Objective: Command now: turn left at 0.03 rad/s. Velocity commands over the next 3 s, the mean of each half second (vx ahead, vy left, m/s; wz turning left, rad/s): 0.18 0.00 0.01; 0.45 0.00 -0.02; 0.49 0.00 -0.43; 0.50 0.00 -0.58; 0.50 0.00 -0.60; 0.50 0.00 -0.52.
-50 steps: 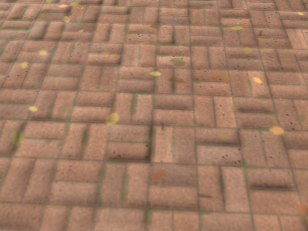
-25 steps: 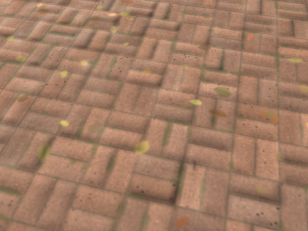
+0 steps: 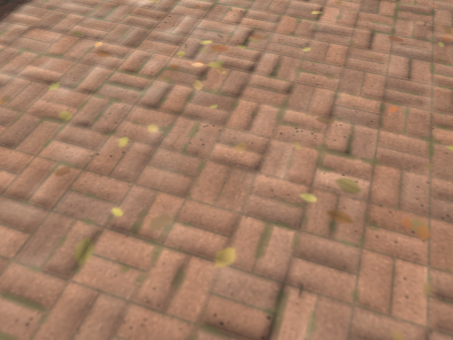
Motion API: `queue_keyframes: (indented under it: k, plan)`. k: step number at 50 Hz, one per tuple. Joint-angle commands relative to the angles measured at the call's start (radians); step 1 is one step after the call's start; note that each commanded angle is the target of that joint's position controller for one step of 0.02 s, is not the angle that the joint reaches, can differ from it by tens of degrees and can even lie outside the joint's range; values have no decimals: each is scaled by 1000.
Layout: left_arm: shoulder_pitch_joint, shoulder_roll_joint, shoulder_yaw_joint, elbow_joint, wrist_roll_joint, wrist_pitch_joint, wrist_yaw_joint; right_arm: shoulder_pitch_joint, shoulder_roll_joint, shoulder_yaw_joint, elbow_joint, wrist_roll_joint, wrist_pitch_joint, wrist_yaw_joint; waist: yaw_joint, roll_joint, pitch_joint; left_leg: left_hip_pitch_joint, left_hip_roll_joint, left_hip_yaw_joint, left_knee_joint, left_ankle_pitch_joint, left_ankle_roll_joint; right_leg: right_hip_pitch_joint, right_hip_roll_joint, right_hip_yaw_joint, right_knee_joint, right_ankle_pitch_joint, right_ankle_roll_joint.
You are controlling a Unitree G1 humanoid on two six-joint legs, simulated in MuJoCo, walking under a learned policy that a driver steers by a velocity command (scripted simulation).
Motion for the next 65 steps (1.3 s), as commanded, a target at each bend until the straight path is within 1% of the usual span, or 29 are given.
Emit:
queue_keyframes:
  k: [1, 7, 10, 12, 13, 15, 17, 19, 21, 22, 23, 24, 25, 26, 27, 29, 33, 38, 41, 44, 46, 47, 48, 49, 50, 51, 53, 58, 65]
  plan:
    - [32, 86, 16, 3, -1, -13, 4, 16, -102, -17, -13, 3, -15, -5, 2, 56, 59, -146, 119, -123, -140, -42, 47, 87, -100, 130, -54, -71, -7]
    - [46, 67, 8, 63, -1, -13, 12, 41, -92, -13, 27, 3, -16, -8, -9, 26, 54, -107, 120, -109, -125, 24, 54, 90, -100, 128, -54, -34, -1]
    - [45, 75, 14, 73, 4, -7, 10, 76, -130, -30, 42, 1, -9, -7, -27, 78, 63, -110, 117, -150, -155, -327, 101, 17, -28, 67, 46, -316, -18]
    - [-8, 50, 12, 50, 17, -6, 0, 114, -161, -46, 47, -1, -6, -5, -58, 144, 150, -88, 219, -287, -248, -526, 169, -149, 16, -3, 184, -347, -19]
    - [-36, 39, 10, 33, 24, -11, -5, 125, -165, -52, 51, 0, -8, -5, -67, 167, 190, -76, 284, -349, -292, -540, 203, -217, -2, -24, 257, -300, -20]
    - [-65, 57, 18, 7, 26, -30, -12, 135, -154, -57, 56, -8, -24, -2, -68, 155, 209, -5, 334, -380, -304, -407, 237, -317, -52, -3, 347, -296, -29]
    - [-74, 72, 28, -9, 19, -52, -20, 136, -150, -63, 62, -11, -43, 1, -59, 136, 187, 79, 317, -318, -268, -234, 230, -344, -71, -2, 334, -303, -32]
    - [-68, 65, 34, -20, 8, -67, -25, 129, -153, -68, 65, -8, -56, 4, -42, 138, 158, 66, 287, -246, -225, -89, 208, -242, -55, -32, 257, -263, -33]
    - [76, 43, 41, 24, 1, -72, -24, 71, -155, -70, 53, 1, -60, 8, 41, 113, 119, -95, 227, -148, -119, 15, 162, 63, 4, -84, 104, -163, -37]
    - [206, 74, 59, 70, 3, -77, -15, 61, -135, -63, 46, -2, -67, 11, 91, 49, 65, -206, 172, -87, 28, 108, 133, 281, 8, -42, 68, -167, -44]
    - [357, 179, 88, 94, 18, -85, 0, 34, -69, -43, 6, 6, -75, 22, 151, -175, -5, -379, 49, 49, 366, 42, 73, 445, -230, 312, -106, -406, -111]
    - [444, 231, 98, 135, 12, -75, -4, 35, -68, -46, -22, -8, -78, 27, 134, -299, -27, -547, -41, 78, 614, -271, 63, 488, -400, 665, -235, -480, -188]
    - [328, 160, 78, 111, 13, -66, -3, -1, -108, -56, -27, -26, -71, 30, 64, -113, 52, -585, 43, 0, 743, -225, 87, 384, -396, 608, -217, -513, -185]
    - [219, 122, 67, 71, 13, -70, -8, -16, -85, -52, -25, -21, -74, 42, 28, -24, 98, -575, 86, -12, 754, -115, 95, 288, -360, 513, -222, -460, -171]
    - [156, 107, 61, 52, 13, -76, -10, -13, -67, -49, -20, -14, -77, 50, -2, 0, 103, -543, 114, -6, 728, -40, 92, 236, -318, 420, -242, -366, -152]
    - [145, 71, 45, 58, 7, -90, -6, 0, -65, -51, -13, -26, -66, 58, -28, -24, 88, -504, 132, 23, 689, 25, 70, 215, -253, 279, -256, -159, -129]
    - [250, 71, 34, 108, 2, -104, 2, -93, -60, -52, -47, -25, -45, 62, -20, -33, 86, -586, 128, 82, 635, 88, 33, 272, -226, 150, -238, 199, -139]
    - [276, 57, 22, 125, 3, -107, 6, -315, -30, -33, -137, -13, -45, 66, 13, -52, 130, -541, 92, 145, 341, 208, 17, 234, -187, 64, -251, 344, -140]
    - [287, 73, 25, 139, 4, -109, 11, -361, -41, -32, -165, -8, -46, 62, 14, -59, 135, -461, 67, 162, 219, 234, 49, 268, -214, 54, -246, 426, -139]
    - [243, 94, 31, 139, 8, -109, 18, -263, -77, -50, -149, -10, -55, 47, -49, -62, 74, -320, 18, 164, 174, 163, 105, 348, -235, 28, -102, 741, -120]
    - [218, 103, 35, 135, 10, -97, 18, 8, -119, -77, -62, -15, -70, 29, -158, -38, -64, -21, -14, 156, 90, 156, 143, 303, -201, 8, 233, 781, -94]
    - [228, 72, 24, 114, 2, -96, 11, 162, -188, -100, -32, -40, -77, 17, -203, 34, -167, 221, 164, -35, 63, 25, 182, 110, -155, -8, 511, 469, -85]
    - [360, -54, 4, 99, -33, -89, 1, 192, -270, -118, -40, -61, -75, 20, -118, 247, -286, 463, 482, -548, -38, -83, 312, -243, 30, -43, 909, -368, -49]
    - [296, 66, 35, 107, -12, -82, 6, 119, -229, -115, -51, -14, -63, 31, -126, 102, -259, 366, 461, -649, -148, -225, 308, -319, 13, 85, 997, -378, -70]
    - [199, 75, 43, 73, -7, -82, 3, -2, -167, -97, -71, -4, -65, 32, -79, 78, -94, 206, 430, -470, -184, -258, 266, -351, -46, 87, 967, -274, -77]
    - [155, 58, 41, 64, -3, -84, -1, -58, -108, -82, -78, -4, -76, 35, -60, 41, -14, 73, 386, -350, -229, -154, 230, -321, -83, 83, 909, -210, -78]
    - [171, 24, 43, 74, 19, -61, -11, -58, -52, -65, -55, -6, -94, 25, -6, 64, 33, -64, 312, -161, -258, 28, 164, -231, -118, 85, 833, -176, -65]
    - [66, 1, 49, 23, 20, -16, -31, 33, -88, -70, -30, -3, -122, 16, 9, 70, 62, -53, 282, 36, -296, 187, 133, -339, -141, 55, 754, -62, -39]
    - [-185, -13, 35, -73, 14, -22, -48, 134, -86, -60, -9, -3, -120, 4, -44, 80, 104, 55, 251, 211, -271, 439, 88, -396, -107, -52, 407, 130, -26]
